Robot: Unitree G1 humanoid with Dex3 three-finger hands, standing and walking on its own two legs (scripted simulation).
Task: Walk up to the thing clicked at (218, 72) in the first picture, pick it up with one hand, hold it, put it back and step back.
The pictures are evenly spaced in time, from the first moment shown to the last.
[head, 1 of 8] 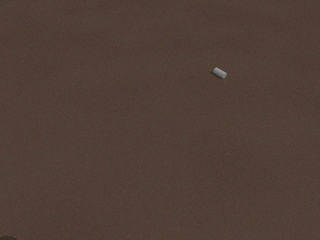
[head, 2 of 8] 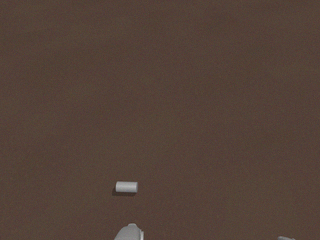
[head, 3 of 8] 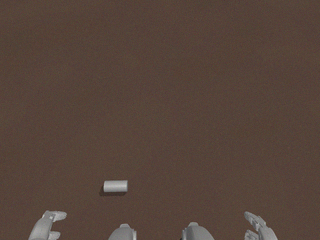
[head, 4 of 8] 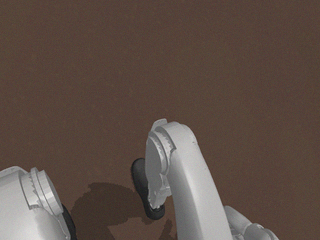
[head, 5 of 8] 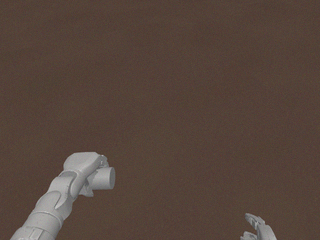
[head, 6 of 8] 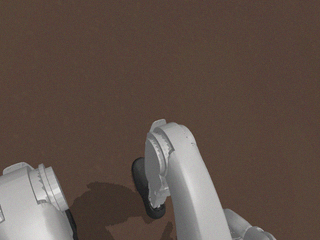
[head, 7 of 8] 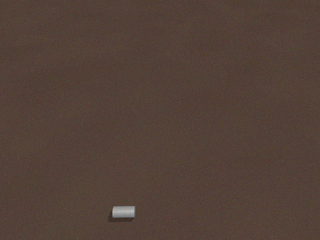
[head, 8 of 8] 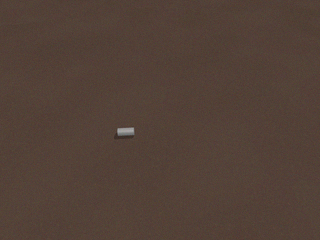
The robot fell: no
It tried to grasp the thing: yes
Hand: left
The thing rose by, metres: 0.69
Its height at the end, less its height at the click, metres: +0.00
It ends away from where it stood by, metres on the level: 0.01
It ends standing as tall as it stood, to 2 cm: yes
